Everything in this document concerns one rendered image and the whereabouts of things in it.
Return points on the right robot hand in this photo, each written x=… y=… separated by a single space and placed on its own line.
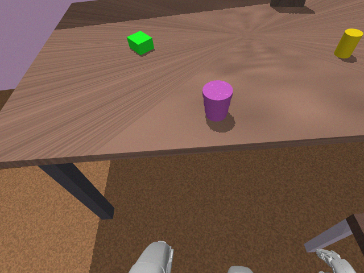
x=333 y=259

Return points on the chair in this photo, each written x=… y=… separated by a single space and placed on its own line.
x=354 y=224

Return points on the table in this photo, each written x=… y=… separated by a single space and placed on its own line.
x=89 y=97

